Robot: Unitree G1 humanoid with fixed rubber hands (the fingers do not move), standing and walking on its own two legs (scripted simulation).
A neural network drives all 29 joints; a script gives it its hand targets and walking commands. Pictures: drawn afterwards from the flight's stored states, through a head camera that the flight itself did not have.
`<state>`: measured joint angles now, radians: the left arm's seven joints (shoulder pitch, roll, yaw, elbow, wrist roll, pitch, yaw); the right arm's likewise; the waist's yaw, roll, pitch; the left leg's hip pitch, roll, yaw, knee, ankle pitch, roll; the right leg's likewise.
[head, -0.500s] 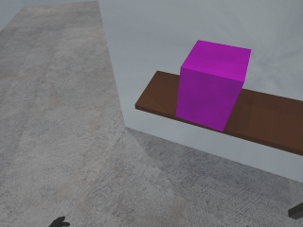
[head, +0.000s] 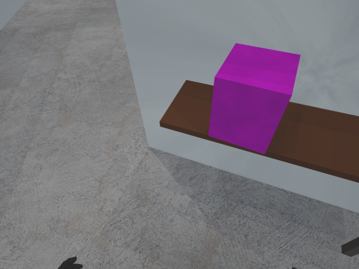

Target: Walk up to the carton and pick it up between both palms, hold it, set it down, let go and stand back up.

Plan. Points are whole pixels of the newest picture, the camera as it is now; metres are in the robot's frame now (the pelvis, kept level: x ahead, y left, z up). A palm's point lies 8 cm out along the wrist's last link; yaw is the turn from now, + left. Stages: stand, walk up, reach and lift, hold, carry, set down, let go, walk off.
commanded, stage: stand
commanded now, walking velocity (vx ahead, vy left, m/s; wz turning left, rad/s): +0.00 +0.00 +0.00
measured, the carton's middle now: (250, 98) +0.61 -0.21 +0.00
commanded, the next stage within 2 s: none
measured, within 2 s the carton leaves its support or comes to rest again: neither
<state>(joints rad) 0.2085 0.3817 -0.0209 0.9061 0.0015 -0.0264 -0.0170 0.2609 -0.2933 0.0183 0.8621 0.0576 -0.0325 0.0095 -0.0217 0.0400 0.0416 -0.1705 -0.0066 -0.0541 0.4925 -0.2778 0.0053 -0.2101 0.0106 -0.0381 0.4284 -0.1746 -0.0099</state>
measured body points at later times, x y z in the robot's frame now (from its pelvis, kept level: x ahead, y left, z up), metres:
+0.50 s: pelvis +0.00 +0.00 +0.00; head +0.00 -0.01 +0.45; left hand +0.10 +0.30 -0.11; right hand +0.07 -0.27 -0.14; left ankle +0.00 +0.12 -0.74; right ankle +0.04 -0.11 -0.74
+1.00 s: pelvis +0.00 +0.00 +0.00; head +0.00 -0.02 +0.45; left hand +0.10 +0.30 -0.10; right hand +0.07 -0.27 -0.14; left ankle +0.00 +0.12 -0.74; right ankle +0.04 -0.11 -0.74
